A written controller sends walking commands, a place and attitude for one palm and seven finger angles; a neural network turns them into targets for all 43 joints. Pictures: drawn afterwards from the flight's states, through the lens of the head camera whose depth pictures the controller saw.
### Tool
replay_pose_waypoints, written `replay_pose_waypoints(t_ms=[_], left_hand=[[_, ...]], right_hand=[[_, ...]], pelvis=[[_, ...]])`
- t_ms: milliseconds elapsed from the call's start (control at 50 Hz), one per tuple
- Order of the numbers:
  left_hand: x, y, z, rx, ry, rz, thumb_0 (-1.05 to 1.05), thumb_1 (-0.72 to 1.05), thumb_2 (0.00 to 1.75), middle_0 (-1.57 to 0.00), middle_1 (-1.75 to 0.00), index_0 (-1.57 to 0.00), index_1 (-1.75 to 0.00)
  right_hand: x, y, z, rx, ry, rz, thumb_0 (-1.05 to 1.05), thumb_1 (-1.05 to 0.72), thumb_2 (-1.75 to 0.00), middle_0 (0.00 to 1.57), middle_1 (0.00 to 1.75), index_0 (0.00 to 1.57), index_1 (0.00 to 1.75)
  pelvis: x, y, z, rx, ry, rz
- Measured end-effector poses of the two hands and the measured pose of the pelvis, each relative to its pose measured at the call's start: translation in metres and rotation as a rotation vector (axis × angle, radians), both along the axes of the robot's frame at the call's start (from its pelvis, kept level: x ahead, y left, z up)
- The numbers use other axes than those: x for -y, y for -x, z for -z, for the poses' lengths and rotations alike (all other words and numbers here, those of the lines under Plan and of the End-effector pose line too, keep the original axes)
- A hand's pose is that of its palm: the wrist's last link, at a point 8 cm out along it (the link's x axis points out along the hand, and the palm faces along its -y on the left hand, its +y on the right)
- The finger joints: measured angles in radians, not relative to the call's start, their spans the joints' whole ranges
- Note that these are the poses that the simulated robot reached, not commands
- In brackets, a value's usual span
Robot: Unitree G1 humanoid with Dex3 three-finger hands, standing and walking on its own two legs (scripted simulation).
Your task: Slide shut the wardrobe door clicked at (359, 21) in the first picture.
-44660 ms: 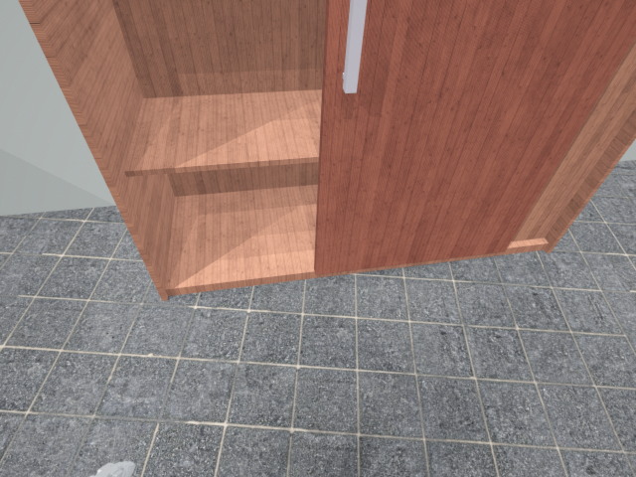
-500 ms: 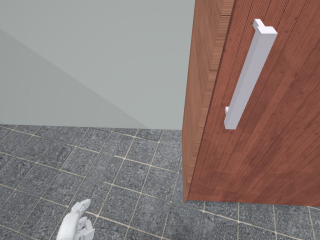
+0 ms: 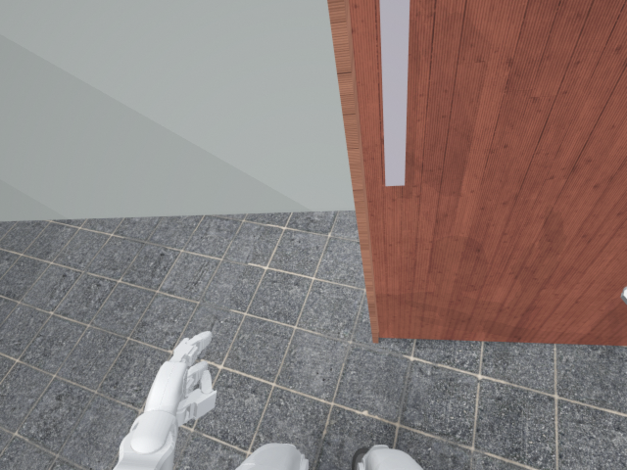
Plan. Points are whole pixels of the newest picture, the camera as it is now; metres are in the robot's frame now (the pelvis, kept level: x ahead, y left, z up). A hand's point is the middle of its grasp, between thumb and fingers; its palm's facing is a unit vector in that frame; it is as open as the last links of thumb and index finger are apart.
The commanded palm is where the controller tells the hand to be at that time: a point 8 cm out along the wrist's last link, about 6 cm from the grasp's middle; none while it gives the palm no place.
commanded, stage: stop stepping back and stand still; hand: right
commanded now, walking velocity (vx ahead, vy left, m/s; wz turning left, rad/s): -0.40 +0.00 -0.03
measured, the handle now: (394, 88) +0.50 -0.11 +0.19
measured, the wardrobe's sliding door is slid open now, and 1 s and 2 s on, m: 0.00 0.00 0.00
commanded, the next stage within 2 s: let the arm hang, fingers relaxed in 1.40 s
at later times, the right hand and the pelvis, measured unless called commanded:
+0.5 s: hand out of the picture +0.08 -0.36 +0.20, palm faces +0.33 +0.93 -0.13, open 7.5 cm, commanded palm +0.01 -0.41 +0.19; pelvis -0.16 -0.13 -0.04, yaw +6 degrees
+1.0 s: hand out of the picture -0.02 -0.41 +0.17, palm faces +0.38 +0.85 -0.35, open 7.5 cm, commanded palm -0.09 -0.47 +0.19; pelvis -0.23 -0.17 +0.00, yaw +0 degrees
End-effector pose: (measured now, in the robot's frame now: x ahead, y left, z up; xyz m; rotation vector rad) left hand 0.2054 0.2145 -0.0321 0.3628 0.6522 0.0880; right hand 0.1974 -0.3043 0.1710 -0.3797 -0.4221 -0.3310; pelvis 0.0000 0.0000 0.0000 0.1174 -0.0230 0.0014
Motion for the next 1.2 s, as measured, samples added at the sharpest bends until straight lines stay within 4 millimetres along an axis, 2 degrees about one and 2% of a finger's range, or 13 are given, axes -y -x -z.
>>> replay_pose_waypoints(t_ms=[180,260,380,440,540,620,700,800,860,920,1020,1100,1200], left_hand=[[0.035,0.107,-0.013,-0.031,0.017,-0.152,0.01,0.90,0.90,-0.20,-0.30,-0.21,-0.30],[0.040,0.143,0.030,-0.026,-0.026,-0.180,0.01,0.90,0.90,-0.20,-0.30,-0.21,-0.30],[0.088,0.206,0.081,-0.074,-0.037,-0.209,0.01,0.90,0.90,-0.20,-0.30,-0.20,-0.30],[0.126,0.243,0.080,-0.075,0.076,-0.224,0.01,0.91,0.90,-0.20,-0.30,-0.20,-0.30],[0.163,0.288,0.056,-0.138,0.201,-0.182,0.00,0.90,0.90,-0.21,-0.30,-0.21,-0.30],[0.158,0.296,0.067,-0.165,0.210,-0.156,0.00,0.90,0.90,-0.21,-0.31,-0.21,-0.30],[0.146,0.302,0.059,-0.222,0.152,-0.147,0.01,0.90,0.90,-0.21,-0.30,-0.21,-0.30],[0.128,0.292,0.041,-0.121,0.076,-0.145,0.01,0.90,0.90,-0.20,-0.30,-0.21,-0.30],[0.126,0.283,0.036,-0.073,0.007,-0.123,0.01,0.90,0.90,-0.20,-0.30,-0.20,-0.30],[0.133,0.272,0.027,-0.010,-0.015,-0.132,0.01,0.90,0.90,-0.20,-0.30,-0.20,-0.30],[0.157,0.267,0.014,0.050,0.088,-0.087,0.01,0.91,0.90,-0.20,-0.30,-0.20,-0.30],[0.165,0.267,0.036,0.042,0.191,-0.050,0.01,0.90,0.90,-0.20,-0.30,-0.20,-0.30],[0.157,0.282,0.065,-0.092,0.220,-0.074,0.01,0.90,0.90,-0.20,-0.30,-0.21,-0.30]], right_hand=[[0.044,0.076,-0.059,-0.016,0.228,-0.126,0.01,-0.89,-0.90,0.22,0.30,0.21,0.30],[0.081,0.115,-0.024,0.019,0.278,-0.059,0.01,-0.89,-0.90,0.21,0.30,0.21,0.30],[0.135,0.095,0.018,0.329,-0.084,0.019,0.01,-0.88,-0.90,0.21,0.30,0.21,0.30],[0.127,0.103,0.013,0.309,-0.133,-0.027,0.02,-0.89,-0.90,0.20,0.30,0.20,0.30],[0.088,0.181,-0.054,0.299,0.072,-0.187,0.02,-0.89,-0.90,0.20,0.30,0.20,0.30],[0.093,0.238,-0.083,0.211,0.351,-0.142,0.01,-0.89,-0.90,0.21,0.30,0.21,0.30],[0.149,0.259,-0.090,0.109,0.325,0.081,0.00,-0.88,-0.90,0.22,0.30,0.22,0.30],[0.206,0.264,-0.025,-0.163,0.004,0.341,0.00,-0.89,-0.90,0.21,0.30,0.21,0.30],[0.188,0.263,0.016,-0.233,-0.145,0.291,0.01,-0.90,-0.90,0.20,0.29,0.20,0.30],[0.162,0.259,0.030,-0.202,-0.165,0.154,0.02,-0.90,-0.90,0.20,0.30,0.20,0.30],[0.144,0.260,-0.023,-0.072,0.098,0.029,0.03,-0.89,-0.90,0.21,0.30,0.21,0.30],[0.138,0.276,-0.075,0.015,0.360,0.081,0.02,-0.89,-0.90,0.21,0.30,0.21,0.30],[0.157,0.285,-0.067,-0.094,0.318,0.202,0.01,-0.89,-0.90,0.21,0.30,0.21,0.30]], pelvis=[[0.058,0.045,-0.018,-0.032,-0.067,-0.035],[0.087,0.069,0.032,0.013,0.022,-0.172],[0.125,0.117,0.080,0.127,0.004,-0.112],[0.127,0.144,0.067,0.150,0.003,-0.106],[0.130,0.174,0.020,0.057,0.013,-0.105],[0.141,0.193,0.018,-0.028,0.079,-0.106],[0.147,0.203,0.000,-0.032,0.102,-0.055],[0.164,0.216,-0.011,-0.033,0.148,-0.039],[0.177,0.218,-0.005,-0.015,0.139,-0.003],[0.180,0.223,0.007,0.004,0.143,0.001],[0.163,0.234,0.002,0.025,0.135,0.009],[0.155,0.234,0.008,0.025,0.107,0.010],[0.156,0.229,0.003,0.024,0.124,-0.001]])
